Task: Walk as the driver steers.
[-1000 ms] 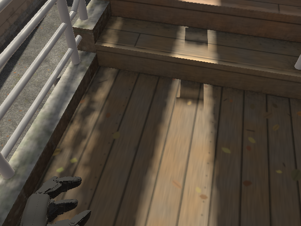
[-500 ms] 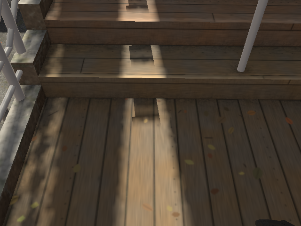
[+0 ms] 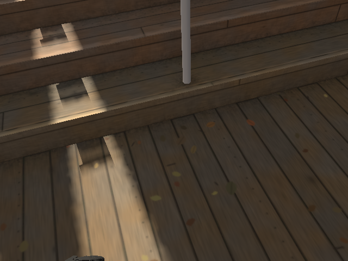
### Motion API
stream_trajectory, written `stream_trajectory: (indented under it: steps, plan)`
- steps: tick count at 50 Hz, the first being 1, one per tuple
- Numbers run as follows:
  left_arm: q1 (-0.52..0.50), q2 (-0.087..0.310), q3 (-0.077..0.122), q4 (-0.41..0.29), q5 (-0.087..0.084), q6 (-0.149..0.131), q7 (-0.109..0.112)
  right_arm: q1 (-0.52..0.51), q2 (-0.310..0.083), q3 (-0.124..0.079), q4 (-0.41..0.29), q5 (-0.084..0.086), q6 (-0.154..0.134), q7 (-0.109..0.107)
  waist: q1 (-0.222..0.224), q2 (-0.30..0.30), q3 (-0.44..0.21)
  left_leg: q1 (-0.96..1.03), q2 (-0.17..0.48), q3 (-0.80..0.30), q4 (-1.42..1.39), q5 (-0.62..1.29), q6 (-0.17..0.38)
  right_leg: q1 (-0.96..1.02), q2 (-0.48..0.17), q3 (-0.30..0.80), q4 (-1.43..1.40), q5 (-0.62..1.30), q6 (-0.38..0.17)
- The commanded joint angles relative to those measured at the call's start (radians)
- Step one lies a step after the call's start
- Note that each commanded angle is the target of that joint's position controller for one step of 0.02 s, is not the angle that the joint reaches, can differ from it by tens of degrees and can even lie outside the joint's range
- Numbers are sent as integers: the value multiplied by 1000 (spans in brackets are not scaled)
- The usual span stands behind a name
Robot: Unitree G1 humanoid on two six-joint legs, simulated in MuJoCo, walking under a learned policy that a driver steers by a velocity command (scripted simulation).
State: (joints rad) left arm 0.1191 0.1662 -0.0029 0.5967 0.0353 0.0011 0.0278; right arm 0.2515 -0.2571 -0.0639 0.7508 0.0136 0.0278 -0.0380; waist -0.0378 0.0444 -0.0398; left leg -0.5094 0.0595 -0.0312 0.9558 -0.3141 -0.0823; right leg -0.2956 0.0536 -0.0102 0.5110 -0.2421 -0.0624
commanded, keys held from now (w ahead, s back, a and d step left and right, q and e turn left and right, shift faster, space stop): q+shift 0.18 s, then w+q+shift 0.38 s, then w+e+shift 0.44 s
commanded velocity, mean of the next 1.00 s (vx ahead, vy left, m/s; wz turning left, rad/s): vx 0.59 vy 0.00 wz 0.36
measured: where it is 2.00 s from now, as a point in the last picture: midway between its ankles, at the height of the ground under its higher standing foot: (107, 119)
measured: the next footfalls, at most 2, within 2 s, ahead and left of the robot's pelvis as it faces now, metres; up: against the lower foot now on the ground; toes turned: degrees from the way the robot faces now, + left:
left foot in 0.26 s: -0.01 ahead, +0.15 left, +0.00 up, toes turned +15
right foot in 0.72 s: +0.40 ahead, +0.10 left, +0.00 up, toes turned +32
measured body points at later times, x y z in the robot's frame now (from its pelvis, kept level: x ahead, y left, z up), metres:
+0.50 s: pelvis +0.07 +0.09 +0.02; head +0.06 +0.14 +0.46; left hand +0.15 +0.42 -0.07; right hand +0.19 -0.15 -0.07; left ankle -0.05 +0.14 -0.74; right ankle +0.25 -0.05 -0.66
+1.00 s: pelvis +0.42 +0.22 +0.00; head +0.44 +0.23 +0.45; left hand +0.26 +0.43 -0.12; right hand +0.73 +0.14 -0.04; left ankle +0.49 +0.43 -0.68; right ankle +0.37 +0.08 -0.73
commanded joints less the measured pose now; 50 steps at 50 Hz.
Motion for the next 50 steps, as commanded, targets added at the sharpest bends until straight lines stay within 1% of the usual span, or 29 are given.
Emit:
stream_trajectory:
  steps: [1,7,9,11,12,13,14,15,16,18,19,21,25,28,30,32,34,35,36,37,38,39,40,41,42,43,46,48,50]
  plan:
    - [57,231,88,-29,-13,6,15,-110,-111,-22,-127,10,-11,16,93,-157,19,-97,26,-5,7,-100,3,136,-379,262,-188,185,-208]
    - [-13,219,100,-28,-21,11,9,-62,-71,-17,-159,8,1,38,63,-164,-35,-3,13,69,-83,-148,28,171,-378,130,-122,462,-187]
    - [-19,230,109,-19,-35,16,11,-46,-67,-18,-173,10,3,50,49,-176,-61,50,-3,95,-188,-104,52,189,-383,89,-84,485,-156]
    - [-8,246,122,2,-58,16,5,59,-62,-23,-135,19,6,59,11,-164,-105,243,-43,151,-341,-14,116,70,-369,40,-90,-66,-91]
    - [-23,215,117,6,-59,11,1,190,-94,-45,-80,24,4,57,-37,-118,-104,429,-74,137,-391,-57,167,-104,-323,-8,-12,-352,-36]
    - [-92,148,100,-14,-44,-1,-9,325,-176,-75,-38,30,-3,42,-91,87,-42,579,61,-118,-528,-294,259,-369,-221,-140,304,-449,50]
    - [-205,96,81,-85,-44,-32,-26,345,-284,-88,-86,17,-36,46,-110,261,31,655,293,-743,-757,-666,443,-736,-33,-51,607,-414,88]
    - [-293,147,89,-112,-75,-80,-44,278,-236,-75,-117,-8,-68,47,-123,146,78,609,343,-858,-868,-754,476,-827,-72,120,705,-328,56]
    - [-267,193,100,-102,-87,-109,-58,183,-207,-57,-140,-7,-88,40,-55,101,120,581,322,-787,-854,-640,435,-844,-96,135,699,-201,41]
    - [-155,220,113,-37,-38,-132,-50,112,-169,-40,-169,7,-92,30,11,46,87,499,214,-547,-785,-372,356,-695,-127,115,573,-5,66]
    - [-144,225,119,-23,-29,-132,-47,107,-148,-30,-174,3,-90,25,22,47,72,440,166,-470,-784,-308,337,-601,-115,98,524,60,86]
    - [-154,201,113,-6,-27,-128,-48,146,-150,-27,-172,-6,-90,16,14,48,69,383,121,-397,-790,-196,326,-519,-76,64,456,156,118]
    - [-230,175,99,-14,-41,-131,-44,211,-162,-29,-155,11,-88,2,-21,106,105,327,76,-351,-773,-72,305,-426,-28,61,228,233,142]
    - [-315,170,93,-46,-62,-144,-58,247,-141,-26,-129,32,-85,5,-52,157,133,341,75,-377,-753,-64,308,-396,-14,62,116,200,149]
    - [-327,170,85,-43,-61,-155,-72,256,-127,-20,-106,30,-84,1,-73,168,135,386,94,-348,-742,-13,301,-353,-36,39,45,226,137]
    - [-340,181,82,-45,-58,-161,-81,263,-165,-28,-89,21,-75,-1,-86,171,138,456,139,-345,-738,141,297,-320,-49,-2,3,206,106]
    - [-280,218,94,-44,-65,-159,-79,259,-181,-30,-76,5,-67,4,-43,206,99,551,159,-305,-638,619,279,-259,-16,-65,-16,117,39]
    - [-170,252,108,-22,-67,-153,-71,249,-182,-28,-70,-6,-63,8,21,200,12,572,130,-237,-471,933,260,-118,13,-102,-27,93,-10]
    - [69,289,121,32,-67,-143,-63,197,-178,-22,-79,-19,-64,10,140,186,-126,440,100,-180,-223,1099,235,195,-9,-74,27,91,-66]
    - [334,327,126,77,-52,-133,-57,164,-120,0,-106,-35,-79,14,237,43,-317,121,36,-165,133,845,201,611,-159,175,96,-139,-164]
    - [416,379,135,122,-43,-135,-72,237,7,39,-138,-20,-107,20,153,-429,-373,-228,-137,-130,447,-76,126,801,-367,790,-122,-512,-287]
    - [355,276,111,113,-56,-135,-75,131,-85,30,-161,10,-137,25,174,-378,-216,-372,-91,-145,505,-94,137,748,-363,910,-257,-511,-266]
    - [327,249,107,116,-43,-121,-60,-4,-126,25,-179,25,-164,36,192,-236,-78,-429,-43,-126,515,-42,147,642,-341,737,-241,-373,-255]
    - [326,245,103,109,-37,-113,-57,-72,-107,34,-194,5,-185,40,172,-89,-37,-387,-23,-113,457,-15,157,516,-298,652,-247,-239,-243]
    - [304,214,92,105,-32,-109,-60,-102,-88,32,-203,-18,-196,44,124,-32,25,-345,-7,-112,367,6,153,392,-249,592,-275,-160,-239]
    - [282,181,81,103,-28,-105,-56,-81,-64,34,-207,-10,-199,52,72,-82,44,-301,7,-118,296,8,143,322,-221,561,-300,-150,-253]
    - [256,165,74,106,-67,-98,-37,-109,-54,42,-216,-22,-194,57,20,-101,132,-250,26,-72,83,-8,95,129,-195,480,-351,-56,-260]
    - [213,221,91,94,-78,-103,-20,-208,-42,58,-262,-39,-203,71,18,-102,172,-62,-4,-27,-164,159,70,-86,-139,392,-369,-7,-219]
    - [257,264,106,104,-81,-109,-15,-258,-64,47,-268,-27,-208,78,41,-122,151,205,-57,-5,-301,349,45,-205,-136,394,-411,-49,-187]
Keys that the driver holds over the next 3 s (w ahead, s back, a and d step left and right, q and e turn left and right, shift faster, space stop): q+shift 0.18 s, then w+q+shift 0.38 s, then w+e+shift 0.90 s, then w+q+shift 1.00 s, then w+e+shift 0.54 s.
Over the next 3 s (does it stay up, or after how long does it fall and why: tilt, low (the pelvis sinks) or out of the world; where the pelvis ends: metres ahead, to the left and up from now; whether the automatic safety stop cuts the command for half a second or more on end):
stays up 1.90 0.69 0.47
